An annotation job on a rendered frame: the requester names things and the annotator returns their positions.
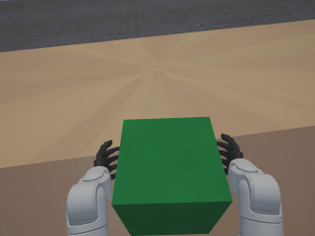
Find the right robot forearm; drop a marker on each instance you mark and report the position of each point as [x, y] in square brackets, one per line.
[259, 199]

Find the left robot forearm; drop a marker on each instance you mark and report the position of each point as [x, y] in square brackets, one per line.
[86, 204]

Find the robot right hand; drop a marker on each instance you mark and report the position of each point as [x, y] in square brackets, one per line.
[233, 151]

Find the carton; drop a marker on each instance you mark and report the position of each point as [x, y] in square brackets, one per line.
[169, 177]

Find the robot left hand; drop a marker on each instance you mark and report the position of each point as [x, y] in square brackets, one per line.
[103, 159]

